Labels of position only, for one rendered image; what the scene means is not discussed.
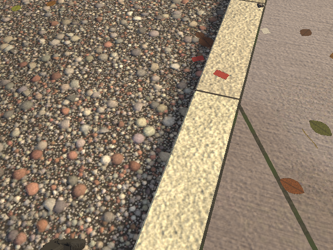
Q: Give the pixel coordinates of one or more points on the left robot hand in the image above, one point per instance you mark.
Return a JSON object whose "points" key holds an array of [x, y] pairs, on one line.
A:
{"points": [[66, 244]]}

